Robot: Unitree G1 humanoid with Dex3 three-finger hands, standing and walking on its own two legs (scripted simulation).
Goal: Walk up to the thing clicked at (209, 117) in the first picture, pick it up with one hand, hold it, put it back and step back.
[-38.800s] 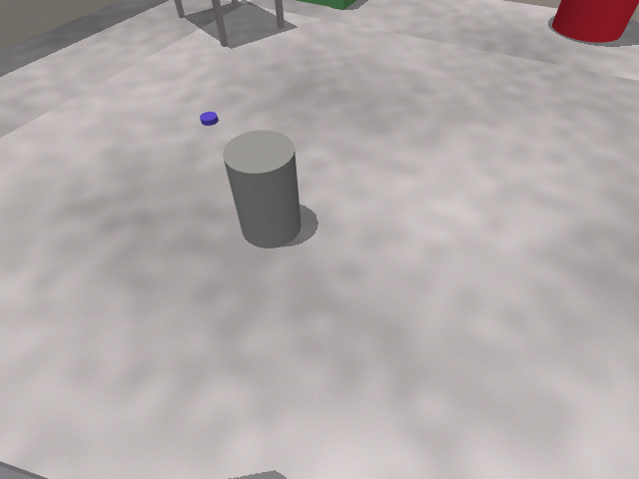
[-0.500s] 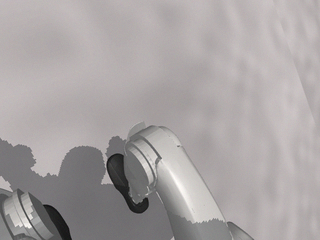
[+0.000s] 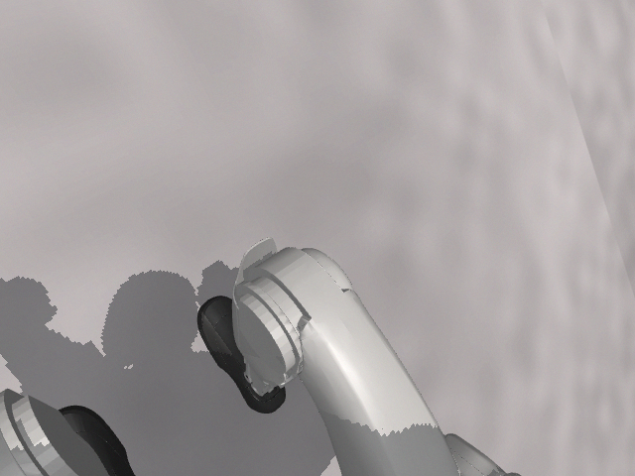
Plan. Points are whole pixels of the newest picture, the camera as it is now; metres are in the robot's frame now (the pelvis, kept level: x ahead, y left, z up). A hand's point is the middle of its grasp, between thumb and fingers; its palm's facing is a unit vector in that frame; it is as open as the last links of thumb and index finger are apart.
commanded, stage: close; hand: left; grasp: from above
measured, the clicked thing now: out of the picture +0.52 +0.28 -0.30
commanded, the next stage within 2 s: settle in 1.44 s
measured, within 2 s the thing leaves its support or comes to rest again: leaves its support in 1.82 s
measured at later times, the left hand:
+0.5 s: hand out of the picture +0.51 +0.27 -0.28, palm faces -0.43 -0.14 -0.89, open 11.9 cm
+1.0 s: hand out of the picture +0.51 +0.27 -0.28, palm faces -0.43 -0.15 -0.89, open 11.6 cm
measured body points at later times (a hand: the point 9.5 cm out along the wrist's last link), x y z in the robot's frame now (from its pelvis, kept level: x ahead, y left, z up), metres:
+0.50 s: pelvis +0.00 +0.00 +0.00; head +0.32 +0.12 +0.30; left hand +0.52 +0.27 -0.23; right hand +0.00 -0.24 -0.03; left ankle +0.06 +0.12 -0.28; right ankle +0.13 -0.10 -0.28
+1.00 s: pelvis +0.00 +0.00 +0.01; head +0.32 +0.11 +0.29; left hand +0.53 +0.27 -0.22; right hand +0.00 -0.24 -0.03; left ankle +0.06 +0.12 -0.28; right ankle +0.13 -0.10 -0.28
